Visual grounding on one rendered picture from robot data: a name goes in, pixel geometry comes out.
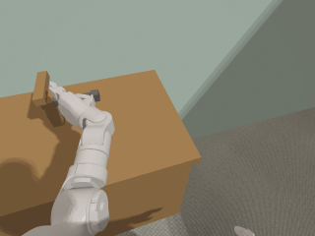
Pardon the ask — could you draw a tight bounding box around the left robot forearm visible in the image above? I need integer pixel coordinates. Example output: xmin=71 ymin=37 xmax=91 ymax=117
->
xmin=50 ymin=106 xmax=115 ymax=224

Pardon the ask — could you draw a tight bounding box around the counter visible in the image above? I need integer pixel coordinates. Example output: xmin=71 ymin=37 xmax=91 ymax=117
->
xmin=0 ymin=70 xmax=202 ymax=236

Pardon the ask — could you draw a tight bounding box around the robot left hand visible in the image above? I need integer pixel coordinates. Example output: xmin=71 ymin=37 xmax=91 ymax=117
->
xmin=49 ymin=82 xmax=95 ymax=129

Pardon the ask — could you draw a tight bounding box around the robot left upper arm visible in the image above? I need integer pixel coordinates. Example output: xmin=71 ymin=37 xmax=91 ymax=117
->
xmin=22 ymin=187 xmax=109 ymax=236

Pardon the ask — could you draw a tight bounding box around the tap lever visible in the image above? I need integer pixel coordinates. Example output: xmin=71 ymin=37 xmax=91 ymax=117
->
xmin=52 ymin=89 xmax=100 ymax=106

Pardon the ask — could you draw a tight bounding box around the robot right hand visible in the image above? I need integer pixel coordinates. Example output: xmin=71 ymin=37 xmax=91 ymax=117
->
xmin=234 ymin=226 xmax=255 ymax=236

